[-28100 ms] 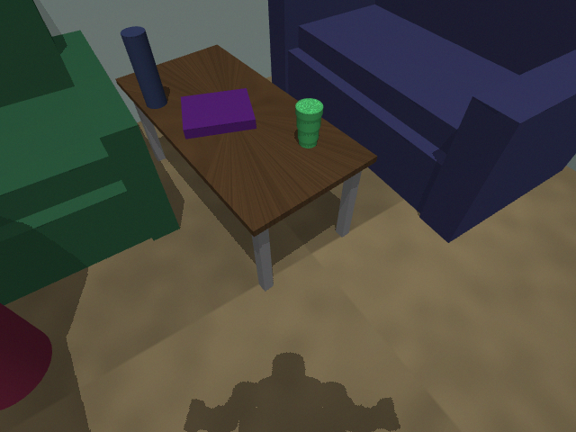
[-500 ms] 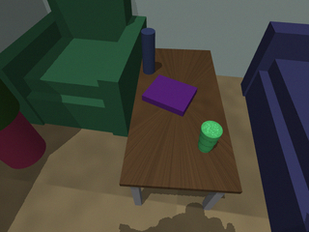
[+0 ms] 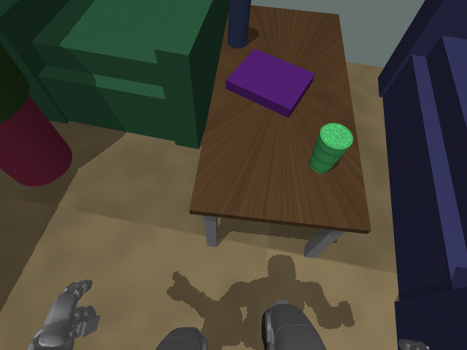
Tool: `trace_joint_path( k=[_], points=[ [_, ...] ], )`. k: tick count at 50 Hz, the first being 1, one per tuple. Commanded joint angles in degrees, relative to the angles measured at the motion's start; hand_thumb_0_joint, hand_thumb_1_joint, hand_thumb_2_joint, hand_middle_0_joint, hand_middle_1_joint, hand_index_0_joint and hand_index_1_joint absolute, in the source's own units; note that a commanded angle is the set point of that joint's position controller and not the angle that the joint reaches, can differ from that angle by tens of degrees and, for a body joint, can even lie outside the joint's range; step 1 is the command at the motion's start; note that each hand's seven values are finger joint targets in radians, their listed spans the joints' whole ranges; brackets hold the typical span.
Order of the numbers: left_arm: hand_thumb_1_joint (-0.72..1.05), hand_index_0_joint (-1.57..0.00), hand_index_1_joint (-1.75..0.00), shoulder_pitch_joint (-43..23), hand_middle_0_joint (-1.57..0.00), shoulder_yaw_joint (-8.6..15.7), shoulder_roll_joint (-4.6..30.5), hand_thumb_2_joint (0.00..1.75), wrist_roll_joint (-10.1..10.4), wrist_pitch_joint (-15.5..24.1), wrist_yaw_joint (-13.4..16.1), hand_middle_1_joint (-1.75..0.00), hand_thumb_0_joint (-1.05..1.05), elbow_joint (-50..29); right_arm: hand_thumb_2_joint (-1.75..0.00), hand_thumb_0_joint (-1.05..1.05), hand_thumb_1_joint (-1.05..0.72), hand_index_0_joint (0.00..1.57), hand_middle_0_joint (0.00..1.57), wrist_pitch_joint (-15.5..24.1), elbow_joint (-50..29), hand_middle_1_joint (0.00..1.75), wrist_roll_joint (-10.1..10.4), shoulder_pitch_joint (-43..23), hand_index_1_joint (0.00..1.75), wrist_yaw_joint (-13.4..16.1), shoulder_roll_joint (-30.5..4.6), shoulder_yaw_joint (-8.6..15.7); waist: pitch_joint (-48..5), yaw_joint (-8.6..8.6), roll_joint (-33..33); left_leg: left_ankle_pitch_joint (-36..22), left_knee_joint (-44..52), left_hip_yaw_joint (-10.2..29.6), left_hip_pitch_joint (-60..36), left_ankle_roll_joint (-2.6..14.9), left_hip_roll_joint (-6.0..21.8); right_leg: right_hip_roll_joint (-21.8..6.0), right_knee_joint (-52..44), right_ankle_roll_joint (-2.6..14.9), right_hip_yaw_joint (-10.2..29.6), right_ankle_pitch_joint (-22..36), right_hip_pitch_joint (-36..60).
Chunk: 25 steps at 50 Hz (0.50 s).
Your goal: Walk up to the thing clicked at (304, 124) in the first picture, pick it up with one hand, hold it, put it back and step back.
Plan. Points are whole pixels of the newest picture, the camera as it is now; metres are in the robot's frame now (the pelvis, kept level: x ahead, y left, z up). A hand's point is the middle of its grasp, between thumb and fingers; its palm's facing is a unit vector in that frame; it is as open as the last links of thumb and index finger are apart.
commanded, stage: step back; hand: right
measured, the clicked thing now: (327, 151) +0.60 -0.28 -0.22
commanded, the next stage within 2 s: none
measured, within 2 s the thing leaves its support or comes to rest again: neither
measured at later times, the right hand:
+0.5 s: hand out of the picture +0.01 -0.25 -0.14, palm faces +0.04 +0.93 -0.37, open 7.4 cm
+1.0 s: hand out of the picture -0.15 -0.25 -0.12, palm faces +0.07 +0.89 -0.44, open 7.4 cm
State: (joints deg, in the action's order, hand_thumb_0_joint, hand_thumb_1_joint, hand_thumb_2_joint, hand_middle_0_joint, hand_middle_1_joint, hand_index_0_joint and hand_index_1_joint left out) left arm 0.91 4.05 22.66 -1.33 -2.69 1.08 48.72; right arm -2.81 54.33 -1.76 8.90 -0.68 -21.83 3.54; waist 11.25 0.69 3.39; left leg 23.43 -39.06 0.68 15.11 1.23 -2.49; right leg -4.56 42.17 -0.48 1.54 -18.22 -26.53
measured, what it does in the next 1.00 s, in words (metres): walks backwards: right foot, then left foot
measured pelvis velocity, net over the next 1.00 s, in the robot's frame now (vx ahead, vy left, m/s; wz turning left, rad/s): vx -0.24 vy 0.03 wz -0.14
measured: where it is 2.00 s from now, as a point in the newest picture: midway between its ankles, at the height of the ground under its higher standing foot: outside the picture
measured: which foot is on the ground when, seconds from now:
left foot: down 0.00-0.34, up 0.36-0.60, down 0.62-1.00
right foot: up 0.00-0.28, down 0.30-0.64, up 0.66-1.00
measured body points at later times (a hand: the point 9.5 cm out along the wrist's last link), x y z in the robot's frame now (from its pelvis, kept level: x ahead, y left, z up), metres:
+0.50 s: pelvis -0.09 +0.01 +0.01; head -0.03 +0.00 +0.46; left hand +0.04 +0.31 -0.10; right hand +0.00 -0.30 -0.11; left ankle -0.11 +0.15 -0.64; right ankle -0.06 -0.11 -0.71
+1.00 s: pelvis -0.24 +0.03 +0.01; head -0.17 +0.04 +0.45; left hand -0.12 +0.35 -0.12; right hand -0.15 -0.30 -0.09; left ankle -0.13 +0.15 -0.71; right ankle -0.30 -0.11 -0.69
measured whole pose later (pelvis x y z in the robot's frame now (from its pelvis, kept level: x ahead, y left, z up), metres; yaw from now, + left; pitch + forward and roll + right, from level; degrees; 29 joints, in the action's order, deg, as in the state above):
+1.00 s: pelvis -0.24 +0.03 +0.01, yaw -8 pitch -2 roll -1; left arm 11.8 5.4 23.6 -1.4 -4.0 -0.1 47.8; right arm -1.1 45.7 -1.8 6.9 0.8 -21.7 2.7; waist 10.3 -0.7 1.7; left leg 11.0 -36.0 -1.7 23.3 0.5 3.4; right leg 2.0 50.3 -1.4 5.7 -28.1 -17.0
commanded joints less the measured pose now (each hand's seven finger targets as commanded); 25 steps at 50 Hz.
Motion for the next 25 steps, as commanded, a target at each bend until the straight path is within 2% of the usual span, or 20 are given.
trace_joint_path(
  k=[1,2,3,6,7,8,9,10,12,13,14,15,16,17,18,19,20,21,23,25],
  points=[
    [0.90,-0.20,-0.30,-2.2,-0.20,3.5,11.0,0.90,-0.1,0.1,1.6,-0.30,0.00,-4.3,-0.90,0.00,-0.90,0.20,0.20,2.2,-5.5,0.30,-0.8,0.7,0.30,1.2,-18.7,4.3,-12.5,2.25,-11.4,-37.7,17.3,23.7,-1.5,12.65,21.5,10.6,24.9,1.68,11.3,-18.3,-2.0],
    [0.90,-0.20,-0.30,1.5,-0.20,3.1,9.8,0.90,1.0,0.1,1.5,-0.30,0.00,-3.8,-0.90,0.00,-0.90,0.20,0.20,2.2,-5.9,0.30,-1.1,-2.7,0.30,1.7,-15.6,3.1,-12.9,-1.03,-9.3,-43.5,13.7,16.2,-7.3,9.70,16.5,11.2,26.9,1.94,11.9,-14.0,-6.0],
    [0.90,-0.20,-0.30,3.9,-0.20,2.9,9.1,0.90,1.4,0.2,1.4,-0.30,0.00,-3.1,-0.90,0.00,-0.90,0.20,0.20,2.2,-6.4,0.30,-1.0,-3.6,0.30,2.2,-14.2,2.8,-13.0,-2.09,-11.1,-44.1,12.2,12.9,-9.0,8.31,14.7,11.1,27.2,1.97,10.3,-10.8,-7.5],
    [0.90,-0.20,-0.30,5.4,-0.20,2.7,9.0,0.90,0.5,0.9,1.0,-0.30,0.00,-3.5,-0.90,0.00,-0.90,0.20,0.20,2.1,-7.0,0.30,-0.2,-0.7,0.30,2.7,-12.5,2.9,-14.8,-0.56,-11.9,-47.2,8.9,12.6,-16.1,11.89,15.9,9.7,23.2,-0.32,7.3,-10.8,-6.4],
    [0.90,-0.20,-0.30,5.0,-0.20,2.6,8.8,0.90,0.4,1.0,0.8,-0.30,0.00,-4.1,-0.90,0.00,-0.90,0.20,0.20,2.0,-7.3,0.30,-0.1,0.7,0.30,2.9,-12.4,3.0,-14.6,0.46,-11.2,-47.1,8.6,12.2,-17.1,12.18,15.9,9.7,20.6,-0.77,6.6,-11.0,-6.3],
    [0.90,-0.20,-0.30,4.2,-0.20,2.6,8.7,0.90,0.4,1.2,0.8,-0.30,0.00,-4.4,-0.90,0.00,-0.90,0.20,0.20,2.0,-7.3,0.30,0.1,1.9,0.30,2.9,-12.9,3.1,-14.0,1.37,-11.2,-47.5,8.4,12.9,-16.8,13.27,17.3,8.9,17.4,-1.08,6.0,-11.5,-5.1],
    [0.90,-0.20,-0.30,3.6,-0.20,2.7,8.8,0.90,0.5,1.4,0.6,-0.30,0.00,-5.0,-0.90,0.00,-0.90,0.20,0.20,2.0,-7.3,0.30,0.2,2.8,0.30,3.0,-13.1,3.2,-14.2,1.95,-10.9,-46.9,7.8,12.9,-17.5,13.19,17.4,7.8,12.2,-1.01,5.4,-11.4,-3.6],
    [0.90,-0.20,-0.30,4.2,-0.20,2.6,8.2,0.90,0.5,1.7,0.4,-0.30,0.00,-5.2,-0.90,0.00,-0.90,0.20,0.20,1.9,-7.6,0.30,0.3,2.6,0.30,2.9,-13.4,3.1,-14.6,1.73,-11.1,-45.5,6.8,11.9,-17.3,12.24,16.7,6.7,6.0,-0.59,4.2,-9.8,-1.4],
    [0.90,-0.20,-0.30,6.8,-0.20,2.9,7.5,0.90,0.4,2.1,0.2,-0.30,0.00,-4.4,-0.90,0.00,-0.90,0.20,0.20,1.3,-8.1,0.30,0.6,1.4,0.30,2.7,-13.4,2.9,-15.5,1.24,-12.3,-40.8,4.7,9.7,-14.5,10.08,14.4,6.8,-5.1,0.33,0.4,-5.4,4.6],
    [0.90,-0.20,-0.30,9.4,-0.20,2.9,7.1,0.90,0.2,2.3,0.2,-0.30,0.00,-3.3,-0.90,0.00,-0.90,0.20,0.20,1.0,-8.5,0.30,1.1,0.4,0.30,2.6,-14.0,2.9,-16.3,-0.11,-12.1,-39.0,2.6,9.0,-12.4,9.48,14.1,6.7,-12.5,1.04,-0.9,0.3,8.8],
    [0.90,-0.20,-0.30,10.9,-0.20,3.0,7.3,0.90,-0.2,2.6,0.3,-0.30,0.00,-2.6,-0.90,0.00,-0.90,0.20,0.20,0.7,-8.8,0.30,1.5,-0.1,0.30,2.4,-13.7,2.8,-16.6,-0.67,-10.3,-36.6,0.3,7.2,-9.8,7.78,12.4,7.4,-19.6,1.50,-2.5,8.5,13.5],
    [0.90,-0.20,-0.30,10.8,-0.20,3.5,9.3,0.90,-0.8,3.0,0.5,-0.30,0.00,-2.6,-0.90,0.00,-0.90,0.20,0.20,0.8,-8.9,0.30,2.1,0.0,0.30,2.2,-11.6,2.1,-17.8,-0.52,-8.1,-29.6,-1.0,7.0,-2.9,5.43,11.2,4.1,-19.0,2.75,2.8,16.4,20.4],
    [0.90,-0.20,-0.30,10.9,-0.20,4.6,14.0,0.90,-1.1,3.4,0.5,-0.30,0.00,-3.2,-0.90,0.00,-0.90,0.20,0.20,0.9,-10.4,0.30,2.7,-1.2,0.30,2.0,-10.4,1.5,-17.5,-1.09,2.1,-17.3,-7.3,5.5,7.3,2.50,5.0,-5.2,-17.0,7.15,16.4,26.7,23.9],
    [0.90,-0.20,-0.30,8.3,-0.20,5.0,17.6,0.90,-0.3,3.0,0.3,-0.30,0.00,-4.1,-0.90,0.00,-0.90,0.20,0.20,0.3,-10.2,0.30,2.7,-3.3,0.30,2.7,-9.5,1.7,-13.9,-2.98,12.7,10.5,-19.2,2.1,9.2,0.39,-2.2,-16.4,-20.4,17.83,27.8,34.2,15.7],
    [0.90,-0.20,-0.30,8.0,-0.20,5.1,17.0,0.90,-0.8,3.3,0.3,-0.30,0.00,-5.8,-0.90,0.00,-0.90,0.20,0.20,-0.1,-9.7,0.30,2.1,-2.8,0.30,2.8,-11.5,2.4,-11.4,-3.16,9.3,14.7,-29.3,7.8,9.1,-0.59,-1.4,-18.9,-21.2,20.28,30.9,33.3,11.0],
    [0.90,-0.20,-0.30,6.2,-0.20,4.5,14.1,0.90,0.3,3.2,0.4,-0.30,0.00,-6.1,-0.90,0.00,-0.90,0.20,0.20,-0.2,-8.6,0.30,2.3,-0.5,0.30,2.7,-12.1,2.4,-10.7,-1.39,2.6,11.3,-32.5,10.7,9.3,-0.96,-2.0,-14.7,-19.5,17.94,23.3,32.1,10.5],
    [0.90,-0.20,-0.30,3.9,-0.20,4.0,12.9,0.90,0.1,2.9,0.6,-0.30,0.00,-6.8,-0.90,0.00,-0.90,0.20,0.20,0.2,-8.0,0.30,2.6,0.8,0.30,2.6,-11.9,2.4,-10.5,-0.14,1.7,8.9,-32.6,9.7,10.0,-1.04,-3.0,-11.3,-17.9,16.02,17.6,32.6,10.7],
    [0.90,-0.20,-0.30,2.8,-0.20,4.0,12.6,0.90,-0.2,2.5,0.8,-0.30,0.00,-7.3,-0.90,0.00,-0.90,0.20,0.20,0.5,-7.8,0.30,2.7,2.0,0.30,2.6,-11.9,2.2,-10.5,0.27,3.5,7.1,-32.7,8.3,9.4,-1.49,-3.2,-10.1,-17.5,14.84,15.0,31.0,9.7],
    [0.90,-0.20,-0.30,4.8,-0.20,3.6,10.9,0.90,-0.5,2.2,0.7,-0.30,0.00,-7.5,-0.90,0.00,-0.90,0.20,0.20,1.1,-7.6,0.30,2.1,2.3,0.30,2.6,-11.2,1.6,-11.7,-1.33,3.4,6.3,-27.1,6.2,9.6,-2.03,-3.5,-6.0,-15.6,13.03,10.8,29.5,12.9],
    [0.90,-0.20,-0.30,6.6,-0.20,3.7,11.1,0.90,-1.0,2.0,0.9,-0.30,0.00,-7.9,-0.90,0.00,-0.90,0.20,0.20,1.3,-8.7,0.30,2.1,2.0,0.30,2.6,-10.5,1.3,-13.4,-2.36,6.5,7.2,-16.4,4.7,10.9,-2.23,-1.1,-6.9,-14.4,12.72,11.5,30.0,19.7]
  ],
)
